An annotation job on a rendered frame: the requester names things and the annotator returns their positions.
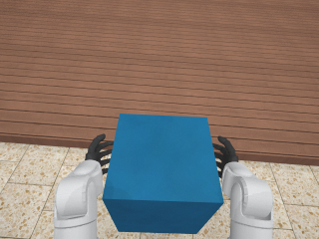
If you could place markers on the left robot hand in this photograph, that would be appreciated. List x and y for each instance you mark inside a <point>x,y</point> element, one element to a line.
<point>95,154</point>

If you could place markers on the carton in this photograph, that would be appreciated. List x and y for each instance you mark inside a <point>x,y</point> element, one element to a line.
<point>162,175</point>

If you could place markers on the right robot hand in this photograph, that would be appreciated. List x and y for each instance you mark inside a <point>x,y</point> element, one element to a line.
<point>229,154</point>

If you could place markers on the left robot forearm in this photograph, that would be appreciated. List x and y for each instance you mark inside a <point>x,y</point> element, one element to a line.
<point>76,203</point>

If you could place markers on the right robot forearm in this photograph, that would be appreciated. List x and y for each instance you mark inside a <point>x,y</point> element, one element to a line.
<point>251,203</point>

